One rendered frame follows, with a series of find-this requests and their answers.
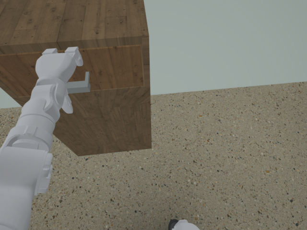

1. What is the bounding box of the drawer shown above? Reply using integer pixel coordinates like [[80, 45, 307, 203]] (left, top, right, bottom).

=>
[[0, 45, 143, 97]]

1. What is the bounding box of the left robot forearm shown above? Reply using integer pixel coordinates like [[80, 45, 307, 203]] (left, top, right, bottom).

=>
[[0, 76, 66, 155]]

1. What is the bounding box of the left robot hand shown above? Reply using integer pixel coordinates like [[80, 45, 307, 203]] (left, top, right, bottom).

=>
[[35, 46, 83, 114]]

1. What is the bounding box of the robot left upper arm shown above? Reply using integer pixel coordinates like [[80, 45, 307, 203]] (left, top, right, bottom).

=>
[[0, 146, 53, 230]]

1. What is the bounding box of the handle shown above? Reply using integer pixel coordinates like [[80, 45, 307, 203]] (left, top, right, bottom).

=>
[[65, 72, 91, 94]]

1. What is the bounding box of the right robot shin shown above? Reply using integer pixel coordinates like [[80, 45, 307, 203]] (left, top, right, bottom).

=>
[[175, 219, 188, 226]]

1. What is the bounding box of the right robot foot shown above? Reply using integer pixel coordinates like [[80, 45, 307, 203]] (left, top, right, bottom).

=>
[[168, 219, 178, 230]]

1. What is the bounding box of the cabinet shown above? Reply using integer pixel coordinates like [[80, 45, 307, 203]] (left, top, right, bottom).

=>
[[0, 0, 152, 156]]

